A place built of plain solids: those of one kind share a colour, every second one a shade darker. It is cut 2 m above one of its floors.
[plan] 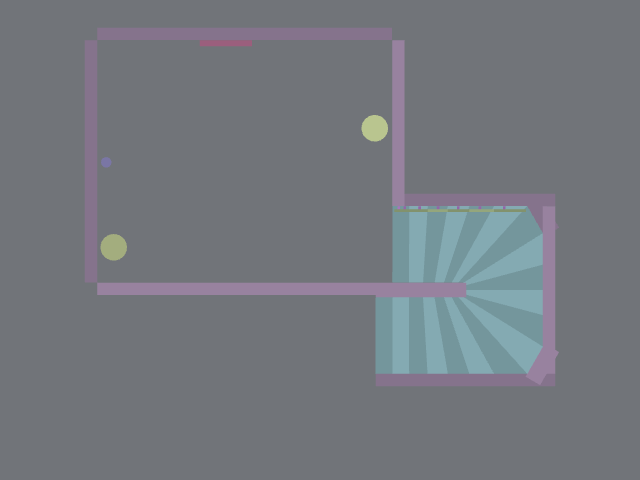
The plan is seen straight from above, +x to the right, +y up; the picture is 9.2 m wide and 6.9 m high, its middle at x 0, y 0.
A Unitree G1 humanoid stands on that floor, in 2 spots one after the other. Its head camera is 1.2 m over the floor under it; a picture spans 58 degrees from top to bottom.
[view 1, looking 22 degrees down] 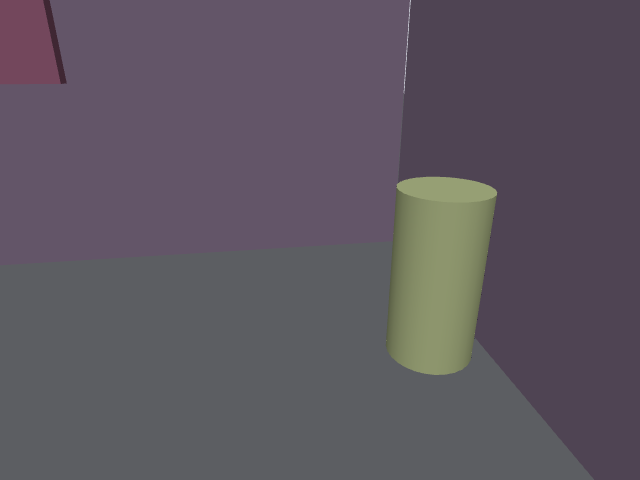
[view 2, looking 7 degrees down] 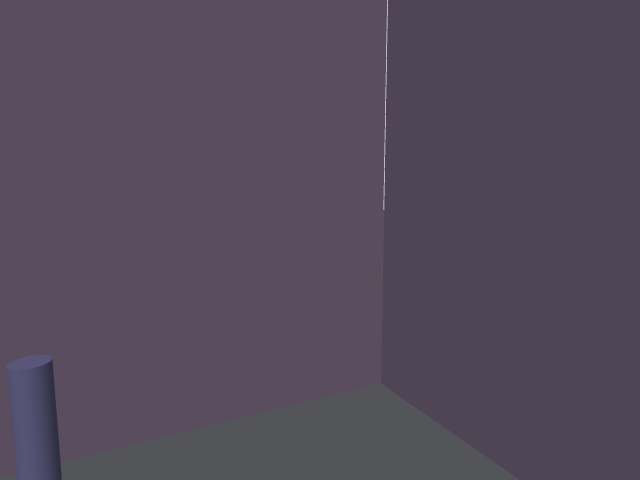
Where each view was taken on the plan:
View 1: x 0.04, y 0.05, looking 81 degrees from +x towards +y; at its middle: wall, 3.09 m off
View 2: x -1.11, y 1.39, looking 153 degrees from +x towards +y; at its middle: wall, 2.36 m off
